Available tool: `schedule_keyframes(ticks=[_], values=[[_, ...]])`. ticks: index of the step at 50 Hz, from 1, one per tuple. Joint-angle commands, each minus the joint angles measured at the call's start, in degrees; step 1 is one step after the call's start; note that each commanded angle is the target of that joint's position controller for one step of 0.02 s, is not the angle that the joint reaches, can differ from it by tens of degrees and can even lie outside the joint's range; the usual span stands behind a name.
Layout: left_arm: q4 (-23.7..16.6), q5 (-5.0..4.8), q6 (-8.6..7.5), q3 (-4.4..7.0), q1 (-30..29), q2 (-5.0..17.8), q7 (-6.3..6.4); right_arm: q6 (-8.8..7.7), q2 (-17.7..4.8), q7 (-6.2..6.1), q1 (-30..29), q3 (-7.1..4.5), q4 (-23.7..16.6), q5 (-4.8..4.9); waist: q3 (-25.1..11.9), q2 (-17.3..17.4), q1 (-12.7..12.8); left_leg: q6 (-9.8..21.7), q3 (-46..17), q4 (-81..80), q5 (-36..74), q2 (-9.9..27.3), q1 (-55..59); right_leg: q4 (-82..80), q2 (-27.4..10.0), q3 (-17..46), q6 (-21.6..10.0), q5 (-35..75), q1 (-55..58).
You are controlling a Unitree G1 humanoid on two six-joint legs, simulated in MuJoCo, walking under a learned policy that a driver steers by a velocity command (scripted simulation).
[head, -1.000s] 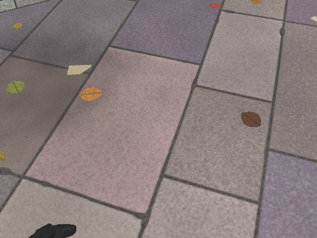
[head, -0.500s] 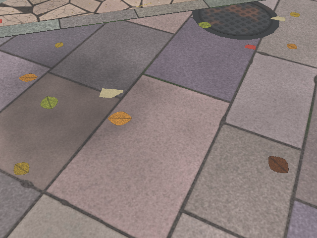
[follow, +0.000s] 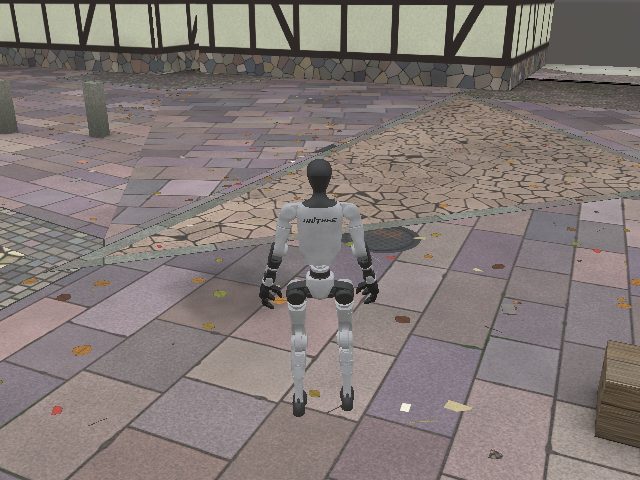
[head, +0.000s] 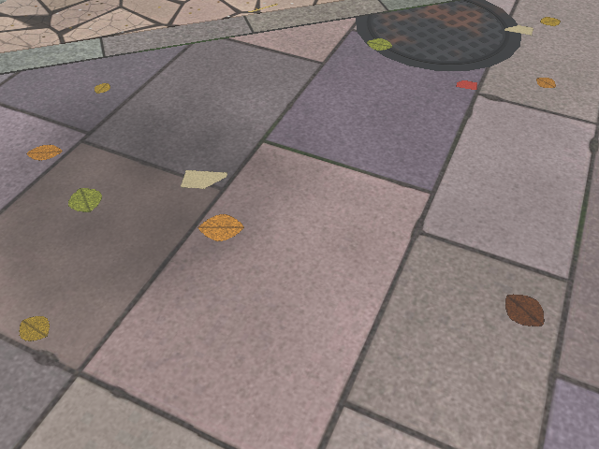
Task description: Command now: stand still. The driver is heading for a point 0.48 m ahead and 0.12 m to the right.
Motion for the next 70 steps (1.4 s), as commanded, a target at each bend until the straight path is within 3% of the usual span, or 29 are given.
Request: schedule_keyframes(ticks=[1,18,34,35,37,38,40,42,44,46,47,48,49,50,51,52,54,56,58,61,65,67,68,69,70], values=[[-0.9,-0.01,-0.32,1.17,-0.1,6.6,0.35,-0.68,-6.2,-0.33,0.8,-1.26,-1.1,0.05,-1.4,0.6,0.2,0.8,-2.9,-5.4,14.6,3.4,-3.9,-2.7,-1.0,1.3,-1.3,9.3,3.8],[2.0,-0.05,-0.17,1.06,3.1,5.1,1.01,-0.82,-5.1,-0.6,2.4,-0.26,6.5,0.3,0.0,0.3,-0.1,0.7,-1.9,-6.9,10.8,2.7,-4.5,-3.5,-0.4,0.9,-1.2,7.6,3.0],[2.8,-0.17,-0.15,0.67,6.9,3.4,1.32,-0.81,-3.8,-0.56,4.3,0.42,10.5,0.46,0.8,0.1,-0.5,0.7,-1.3,-7.2,10.2,2.4,-4.9,-3.4,-0.1,0.7,-1.3,7.6,2.5],[3.3,-0.19,-0.08,0.53,8.0,2.7,1.36,-0.72,-3.5,-0.64,5.3,0.48,11.1,0.5,-0.4,0.5,-0.6,0.9,-1.0,-7.6,4.3,1.9,-4.4,-3.0,0.8,-0.3,-1.4,2.5,2.9],[3.1,-0.78,-0.07,0.78,8.0,2.8,1.53,-0.4,-6.0,-1.03,5.4,-0.41,10.9,1.27,2.2,2.8,-1.2,3.5,-3.5,-9.3,-17.4,2.7,-7.0,2.0,3.7,-3.4,-2.1,-13.6,-1.4],[2.3,-0.73,-0.47,0.82,6.8,2.8,1.47,-0.52,-7.0,-1.09,5.9,-0.8,10.5,1.53,4.8,4.4,-1.8,5.4,-7.4,-11.7,-25.8,5.4,-8.4,5.1,4.2,-4.0,-2.5,-17.5,-5.8],[0.2,-0.74,-2.21,0.29,4.1,0.5,0.57,-1.56,-10.4,-0.89,8.8,-2.15,10.7,2.13,7.9,10.5,-3.6,11.1,-21.2,-18.0,-32.6,15.3,-7.7,16.2,3.1,-3.3,-3.4,-12.8,-12.9],[-1.2,-1.63,-4.0,0.5,3.2,1.1,-0.68,-2.86,-9.3,-0.71,7.6,-2.23,9.9,1.85,9.8,10.3,-2.9,13.7,-26.4,-19.3,-27.4,20.0,-5.7,22.4,-0.6,0.8,-5.5,-14.9,-19.0],[-1.7,-2.25,-5.44,0.7,4.5,1.6,-1.52,-3.56,-8.3,-0.38,4.4,-2.15,8.6,2.57,8.8,8.0,-0.8,11.1,-21.1,-16.7,-19.2,18.1,-3.6,14.2,-1.8,1.2,-7.2,-15.4,-16.8],[2.3,-1.84,-5.97,1.56,13.5,1.5,-1.74,-3.2,-8.3,0.02,1.1,-2.14,7.6,3.03,4.9,5.3,3.4,7.7,-11.0,-10.4,-11.5,11.2,-11.8,1.4,3.3,-4.7,-6.3,-2.7,3.3],[4.4,-1.33,-5.74,2.27,19.2,2.4,-1.75,-3.34,-7.5,0.14,0.4,-1.81,7.0,2.65,2.8,2.3,5.3,6.1,-6.7,-2.7,-4.6,7.8,-16.5,0.3,3.2,-2.3,-5.7,-0.7,12.0],[5.3,-1.16,-5.66,3.42,27.2,6.6,-1.39,-3.78,-3.6,0.52,-0.7,-0.62,6.0,1.54,-0.9,-10.7,7.8,2.1,1.5,18.4,-2.8,1.8,-23.8,-7.5,-8.3,14.9,-8.9,-6.3,19.9],[5.5,-0.88,-6.36,3.82,32.1,11.3,-2.18,-4.83,-1.5,0.31,-0.3,-0.35,3.9,2.18,-3.1,-20.7,7.3,1.1,0.6,33.0,-14.6,-3.5,-34.7,-17.5,-19.4,40.5,-17.1,-14.6,24.0],[4.2,-0.43,-7.27,2.46,26.4,7.7,-2.22,-5.65,-3.8,0.47,-0.8,-0.83,4.0,3.39,1.4,-11.4,4.2,2.3,-4.5,42.6,-12.7,1.1,-39.3,-17.9,-21.5,42.0,-18.2,-19.7,19.9],[2.3,-0.59,-7.79,1.69,21.1,5.0,-2.34,-6.32,-4.3,1.03,-1.7,-0.89,3.9,3.82,4.9,-6.8,2.5,3.8,-5.1,44.7,-6.0,4.0,-41.8,-17.7,-19.3,34.9,-16.2,-18.9,17.0],[0.8,-0.53,-7.9,1.18,17.6,4.2,-2.73,-6.68,-4.6,1.21,-1.5,-1.14,4.5,3.33,5.3,-4.5,1.2,4.4,-3.8,43.3,-0.5,6.0,-41.0,-18.3,-16.3,27.8,-14.2,-13.8,15.0],[0.1,-0.23,-7.34,0.21,16.8,1.8,-2.97,-6.73,-6.1,1.57,-2.7,-2.17,4.7,2.22,5.0,-4.3,0.5,3.9,-2.0,37.3,6.1,8.2,-37.3,-18.6,-11.5,16.4,-11.1,1.8,13.3],[0.7,0.06,-6.69,-0.06,20.5,1.9,-2.36,-6.04,-4.0,2.18,-3.8,-2.0,4.7,1.93,3.8,-5.2,0.8,2.4,0.5,34.3,8.6,8.0,-36.0,-18.3,-9.5,10.8,-11.0,13.7,13.6],[0.4,0.24,-6.25,0.04,21.7,3.5,-1.55,-5.54,-2.4,2.32,-8.6,-1.53,2.7,1.77,4.5,-4.0,1.3,0.8,1.7,28.4,11.3,7.7,-37.1,-19.1,-9.3,8.4,-11.8,18.9,12.8],[-0.6,0.27,-5.84,0.21,22.0,4.8,-0.71,-5.63,-1.1,2.64,-17.3,-0.56,-0.6,1.95,6.1,-4.0,2.8,-0.2,3.7,14.9,17.7,5.7,-32.8,-21.4,-7.9,5.1,-11.4,18.3,8.9],[0.2,-0.65,-5.75,0.81,25.0,5.3,-0.49,-5.87,-2.0,3.67,-23.3,-0.18,-3.1,2.44,8.0,-4.6,3.2,1.3,4.1,6.1,20.5,4.2,-30.2,-21.9,-9.9,3.7,-11.7,19.4,12.3],[0.1,-0.86,-5.44,1.31,24.5,5.8,-0.44,-6.28,-3.0,4.27,-24.1,-0.38,-4.1,2.51,7.3,-4.7,1.8,3.0,3.8,3.5,18.9,3.7,-28.9,-19.3,-11.4,2.9,-11.0,25.5,16.6],[-0.2,-0.72,-5.25,1.63,23.5,6.5,-0.42,-6.47,-4.1,4.43,-22.5,-0.86,-4.1,2.46,5.4,-5.4,0.3,3.9,4.2,2.9,17.4,2.6,-25.8,-16.4,-11.8,2.4,-10.5,33.8,18.5],[-0.6,-0.53,-4.91,2.02,22.8,7.3,-0.38,-6.54,-5.7,4.37,-19.3,-1.62,-3.4,2.4,2.2,-6.9,-1.8,4.9,5.1,3.5,15.4,0.9,-20.9,-11.9,-12.2,2.1,-9.9,44.5,20.4],[-1.0,-0.22,-4.33,2.27,21.8,7.8,-0.39,-6.49,-7.8,4.11,-12.2,-2.79,-1.5,2.49,-2.6,-8.2,-5.6,6.2,6.2,3.9,13.9,-1.1,-12.3,-3.6,-11.4,1.1,-9.1,53.9,20.5]])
